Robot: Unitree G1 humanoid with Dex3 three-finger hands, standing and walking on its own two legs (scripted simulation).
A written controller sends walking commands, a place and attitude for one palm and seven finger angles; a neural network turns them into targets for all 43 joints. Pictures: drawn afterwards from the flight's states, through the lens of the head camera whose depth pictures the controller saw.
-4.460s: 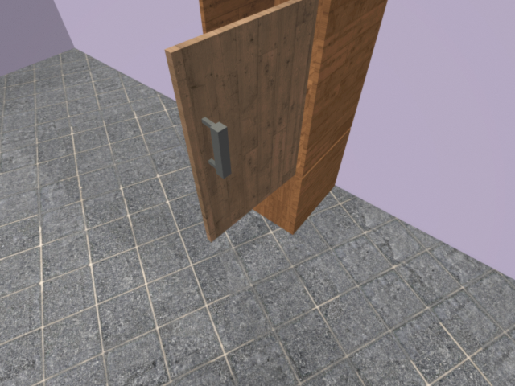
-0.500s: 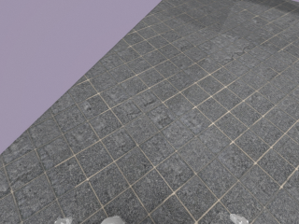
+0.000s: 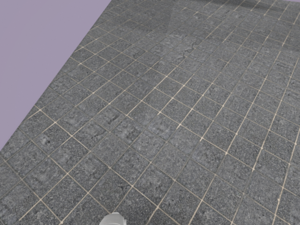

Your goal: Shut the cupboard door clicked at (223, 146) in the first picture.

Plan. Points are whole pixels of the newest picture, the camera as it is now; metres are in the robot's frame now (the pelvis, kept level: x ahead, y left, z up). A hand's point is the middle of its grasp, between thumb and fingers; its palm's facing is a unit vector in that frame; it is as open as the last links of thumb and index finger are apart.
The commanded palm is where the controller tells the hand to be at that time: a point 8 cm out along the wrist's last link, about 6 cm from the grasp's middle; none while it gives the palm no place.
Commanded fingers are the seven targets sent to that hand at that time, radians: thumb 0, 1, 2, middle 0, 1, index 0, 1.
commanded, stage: walk around to get in front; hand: left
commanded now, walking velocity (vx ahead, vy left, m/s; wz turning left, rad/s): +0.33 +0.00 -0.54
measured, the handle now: out of the picture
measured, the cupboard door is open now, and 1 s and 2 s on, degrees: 84 84 84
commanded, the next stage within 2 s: walk to a spot facing it in 0.80 s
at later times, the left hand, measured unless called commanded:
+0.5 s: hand (131, 143) +0.40 +0.10 -0.16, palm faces -0.29 -0.93 -0.25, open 7.4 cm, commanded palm none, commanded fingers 0.00 0.90 0.90 -0.20 -0.30 -0.20 -0.30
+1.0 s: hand (150, 114) +0.54 +0.03 -0.16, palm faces -0.39 -0.90 -0.20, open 7.4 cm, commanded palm none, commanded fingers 0.00 0.90 0.90 -0.20 -0.30 -0.20 -0.30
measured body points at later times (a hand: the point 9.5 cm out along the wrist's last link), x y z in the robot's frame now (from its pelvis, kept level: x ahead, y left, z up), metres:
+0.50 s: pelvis +0.19 -0.05 -0.02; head +0.24 -0.08 +0.43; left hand +0.41 +0.15 -0.14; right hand +0.09 -0.29 -0.17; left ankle +0.13 +0.12 -0.66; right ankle +0.21 -0.15 -0.74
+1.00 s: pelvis +0.41 -0.12 +0.00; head +0.43 -0.13 +0.45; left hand +0.56 +0.08 -0.15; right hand +0.33 -0.35 -0.15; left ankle +0.45 +0.02 -0.74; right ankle +0.39 -0.26 -0.71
